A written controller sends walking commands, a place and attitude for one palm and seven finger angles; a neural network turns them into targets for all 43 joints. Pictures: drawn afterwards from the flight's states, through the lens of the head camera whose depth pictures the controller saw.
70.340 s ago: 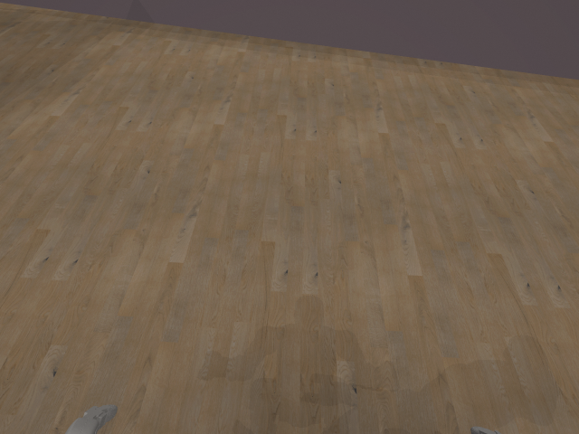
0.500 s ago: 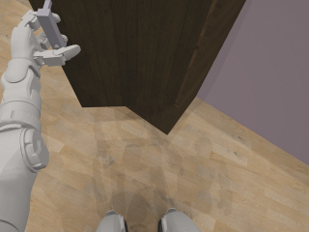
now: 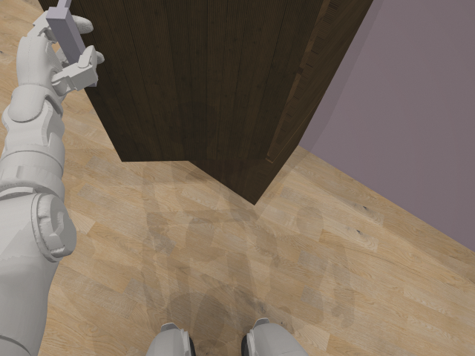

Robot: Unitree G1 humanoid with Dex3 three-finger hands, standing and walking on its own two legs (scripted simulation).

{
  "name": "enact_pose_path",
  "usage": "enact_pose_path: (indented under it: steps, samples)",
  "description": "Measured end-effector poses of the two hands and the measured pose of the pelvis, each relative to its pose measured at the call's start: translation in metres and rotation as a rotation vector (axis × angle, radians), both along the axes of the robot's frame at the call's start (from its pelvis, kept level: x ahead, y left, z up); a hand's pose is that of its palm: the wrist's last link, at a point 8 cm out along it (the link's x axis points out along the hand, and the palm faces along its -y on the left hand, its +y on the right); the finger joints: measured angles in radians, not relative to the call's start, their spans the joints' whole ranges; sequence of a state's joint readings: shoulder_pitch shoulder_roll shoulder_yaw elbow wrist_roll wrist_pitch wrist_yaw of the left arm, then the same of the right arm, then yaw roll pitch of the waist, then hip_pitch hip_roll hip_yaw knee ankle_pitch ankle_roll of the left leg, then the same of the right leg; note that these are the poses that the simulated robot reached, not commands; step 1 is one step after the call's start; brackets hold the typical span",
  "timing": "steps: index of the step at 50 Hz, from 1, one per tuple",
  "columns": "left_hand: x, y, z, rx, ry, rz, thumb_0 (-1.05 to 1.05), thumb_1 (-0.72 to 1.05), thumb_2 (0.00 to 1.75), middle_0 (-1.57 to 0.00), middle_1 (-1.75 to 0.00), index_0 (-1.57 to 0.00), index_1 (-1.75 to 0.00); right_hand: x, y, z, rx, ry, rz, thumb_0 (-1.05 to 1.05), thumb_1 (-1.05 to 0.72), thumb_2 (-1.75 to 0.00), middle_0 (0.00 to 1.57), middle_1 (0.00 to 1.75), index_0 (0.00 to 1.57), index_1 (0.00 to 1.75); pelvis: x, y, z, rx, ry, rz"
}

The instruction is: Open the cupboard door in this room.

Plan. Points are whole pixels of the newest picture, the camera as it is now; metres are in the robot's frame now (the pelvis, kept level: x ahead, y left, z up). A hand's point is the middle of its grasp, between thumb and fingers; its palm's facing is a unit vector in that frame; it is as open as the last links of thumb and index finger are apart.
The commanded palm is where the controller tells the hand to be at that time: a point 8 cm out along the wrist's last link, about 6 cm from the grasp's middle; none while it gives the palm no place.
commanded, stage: pull the door open along its arc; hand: left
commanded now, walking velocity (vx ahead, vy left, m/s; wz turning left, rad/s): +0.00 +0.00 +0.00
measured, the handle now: (77, 41) +0.61 +0.18 +0.12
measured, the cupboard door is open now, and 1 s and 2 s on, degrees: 39 57 82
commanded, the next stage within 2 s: open thumb and fingers to let go in 1.56 s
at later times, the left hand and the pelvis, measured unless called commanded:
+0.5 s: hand (100, 126) +0.44 +0.14 +0.11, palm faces +0.02 -1.00 +0.02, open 6.3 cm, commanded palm +0.42 +0.19 +0.11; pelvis +0.02 -0.01 +0.02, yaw +0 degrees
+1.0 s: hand (116, 123) +0.45 +0.12 +0.11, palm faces +0.44 -0.90 -0.01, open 5.9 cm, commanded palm +0.39 +0.15 +0.11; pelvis -0.01 -0.03 +0.02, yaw +2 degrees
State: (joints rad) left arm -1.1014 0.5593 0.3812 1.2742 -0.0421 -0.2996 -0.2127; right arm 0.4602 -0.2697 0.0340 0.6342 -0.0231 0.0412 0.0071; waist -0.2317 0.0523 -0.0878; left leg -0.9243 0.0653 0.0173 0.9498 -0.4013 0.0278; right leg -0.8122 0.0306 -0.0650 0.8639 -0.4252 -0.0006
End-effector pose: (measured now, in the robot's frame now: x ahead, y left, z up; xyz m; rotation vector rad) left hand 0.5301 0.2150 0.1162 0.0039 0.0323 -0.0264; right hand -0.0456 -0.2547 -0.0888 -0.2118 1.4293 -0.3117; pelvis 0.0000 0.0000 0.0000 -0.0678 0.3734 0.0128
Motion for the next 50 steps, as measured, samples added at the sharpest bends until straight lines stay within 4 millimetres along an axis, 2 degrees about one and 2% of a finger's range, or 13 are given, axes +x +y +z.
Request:
enact_pose_path:
  steps: [7,12,17,24,28,32,35,38,44,50]
  samples:
    - [-0.009,-0.001,-0.001,0.004,-0.010,0.002,0.01,0.70,0.80,-0.34,-1.35,-0.34,-1.35,0.008,0.000,-0.002,0.019,-0.014,-0.001,0.00,-0.91,-0.89,0.20,0.30,0.21,0.30,0.005,-0.001,0.003,0.007,-0.008,-0.011]
    - [-0.026,-0.002,-0.002,-0.002,-0.021,-0.002,0.00,0.70,0.77,-0.34,-1.34,-0.34,-1.35,0.026,-0.002,-0.002,0.036,-0.060,0.000,0.00,-0.91,-0.89,0.20,0.30,0.20,0.30,0.012,-0.002,0.007,0.016,-0.030,-0.019]
    - [-0.055,-0.006,-0.002,-0.001,-0.036,-0.014,0.00,0.69,0.74,-0.33,-1.34,-0.33,-1.34,0.058,-0.006,0.000,0.053,-0.152,0.012,0.00,-0.91,-0.89,0.20,0.30,0.20,0.30,0.019,-0.004,0.013,0.025,-0.069,-0.024]
    - [-0.106,-0.021,-0.004,-0.019,-0.057,0.021,0.00,0.68,0.73,-0.33,-1.33,-0.32,-1.31,0.121,-0.008,0.006,0.075,-0.328,0.087,0.00,-0.91,-0.89,0.20,0.30,0.20,0.30,0.021,-0.007,0.020,0.034,-0.133,-0.012]
    - [-0.119,-0.032,-0.006,-0.078,-0.049,0.182,0.00,0.65,0.76,-0.33,-1.34,-0.34,-1.30,0.151,-0.006,0.006,0.086,-0.396,0.165,0.00,-0.91,-0.89,0.20,0.30,0.20,0.30,0.012,-0.011,0.018,0.039,-0.154,0.012]
    - [-0.124,-0.042,-0.006,-0.071,-0.047,0.337,0.00,0.67,0.79,-0.34,-1.34,-0.35,-1.30,0.165,-0.004,0.004,0.095,-0.434,0.228,0.00,-0.91,-0.89,0.20,0.30,0.20,0.30,0.002,-0.017,0.015,0.045,-0.151,0.027]
    - [-0.126,-0.048,-0.005,-0.020,-0.058,0.396,-0.01,0.69,0.81,-0.35,-1.34,-0.32,-1.31,0.163,-0.003,-0.001,0.106,-0.443,0.241,0.00,-0.91,-0.89,0.20,0.30,0.20,0.30,-0.004,-0.021,0.012,0.047,-0.144,0.030]
    - [-0.127,-0.053,-0.005,0.001,-0.061,0.440,-0.01,0.70,0.83,-0.35,-1.34,-0.31,-1.31,0.150,-0.004,-0.008,0.117,-0.421,0.231,0.00,-0.91,-0.89,0.20,0.30,0.20,0.30,-0.007,-0.025,0.010,0.049,-0.143,0.031]
    - [-0.127,-0.057,-0.004,0.006,-0.051,0.489,-0.01,0.70,0.84,-0.34,-1.34,-0.30,-1.33,0.108,-0.011,-0.018,0.120,-0.316,0.183,0.00,-0.91,-0.89,0.20,0.30,0.20,0.30,-0.010,-0.031,0.012,0.054,-0.148,0.030]
    - [-0.128,-0.058,-0.004,0.021,-0.054,0.480,0.00,0.72,0.84,-0.34,-1.35,-0.31,-1.33,0.069,-0.024,-0.019,0.101,-0.223,0.130,0.00,-0.91,-0.89,0.20,0.30,0.20,0.30,-0.009,-0.035,0.015,0.058,-0.151,0.021]
